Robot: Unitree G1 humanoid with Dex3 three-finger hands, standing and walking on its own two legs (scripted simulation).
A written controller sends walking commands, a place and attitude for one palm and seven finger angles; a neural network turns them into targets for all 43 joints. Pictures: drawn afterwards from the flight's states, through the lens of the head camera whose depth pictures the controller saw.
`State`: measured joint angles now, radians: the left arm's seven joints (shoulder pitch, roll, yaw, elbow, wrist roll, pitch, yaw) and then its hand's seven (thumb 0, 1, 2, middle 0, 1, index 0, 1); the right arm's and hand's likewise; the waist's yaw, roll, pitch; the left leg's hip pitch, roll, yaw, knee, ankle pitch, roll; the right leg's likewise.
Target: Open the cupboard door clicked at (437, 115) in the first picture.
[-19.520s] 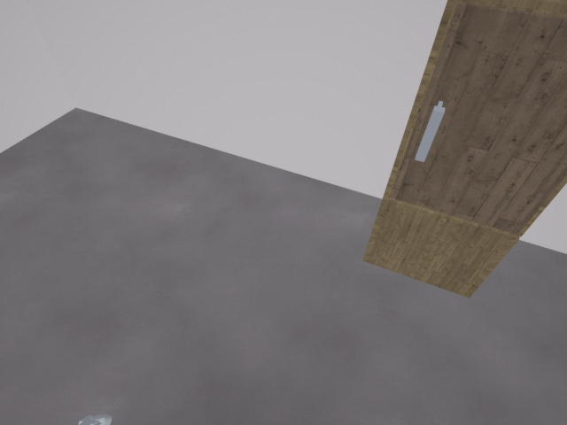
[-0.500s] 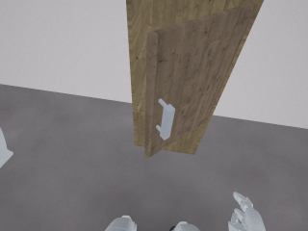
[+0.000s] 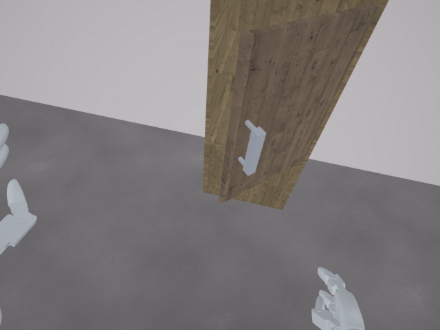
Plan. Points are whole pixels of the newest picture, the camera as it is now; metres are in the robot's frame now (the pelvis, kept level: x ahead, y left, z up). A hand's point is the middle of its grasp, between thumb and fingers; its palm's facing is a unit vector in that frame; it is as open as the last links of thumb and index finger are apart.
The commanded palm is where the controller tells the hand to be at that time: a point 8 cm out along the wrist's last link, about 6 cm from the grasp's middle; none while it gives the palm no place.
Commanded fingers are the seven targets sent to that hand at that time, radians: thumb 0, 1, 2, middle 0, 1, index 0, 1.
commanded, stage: stop stepping back and stand still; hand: left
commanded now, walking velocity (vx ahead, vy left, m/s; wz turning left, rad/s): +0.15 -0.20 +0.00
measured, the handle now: (248, 147) +0.57 +0.00 -0.05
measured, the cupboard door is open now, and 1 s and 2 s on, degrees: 44 44 44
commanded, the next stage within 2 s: let the arm hang, fingers relaxed in 1.42 s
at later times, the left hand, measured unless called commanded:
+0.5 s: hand (64, 264) +0.15 +0.21 +0.17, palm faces +0.35 -0.81 -0.47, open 7.4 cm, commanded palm +0.10 +0.25 +0.18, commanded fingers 0.00 0.90 0.90 -0.20 -0.30 -0.20 -0.30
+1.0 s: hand (61, 256) +0.16 +0.22 +0.16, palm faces +0.28 -0.83 -0.48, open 7.4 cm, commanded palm +0.11 +0.26 +0.18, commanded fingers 0.00 0.90 0.90 -0.20 -0.30 -0.20 -0.30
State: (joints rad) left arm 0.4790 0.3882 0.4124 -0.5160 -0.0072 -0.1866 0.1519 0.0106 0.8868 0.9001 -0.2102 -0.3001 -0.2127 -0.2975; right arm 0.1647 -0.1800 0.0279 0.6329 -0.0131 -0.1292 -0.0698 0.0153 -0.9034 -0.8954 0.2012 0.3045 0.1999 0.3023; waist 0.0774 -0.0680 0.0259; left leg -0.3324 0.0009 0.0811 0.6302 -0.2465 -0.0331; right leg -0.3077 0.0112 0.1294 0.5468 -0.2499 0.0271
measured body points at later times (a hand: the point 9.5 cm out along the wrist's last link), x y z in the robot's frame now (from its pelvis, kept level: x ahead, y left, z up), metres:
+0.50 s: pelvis -0.08 -0.03 +0.00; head -0.08 -0.04 +0.45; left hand +0.12 +0.25 +0.20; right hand +0.01 -0.31 -0.10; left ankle -0.03 +0.10 -0.69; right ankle -0.14 -0.10 -0.73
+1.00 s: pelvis -0.07 -0.01 +0.00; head -0.07 -0.01 +0.45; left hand +0.14 +0.26 +0.18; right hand +0.06 -0.26 -0.08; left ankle -0.01 +0.09 -0.73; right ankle -0.14 -0.10 -0.73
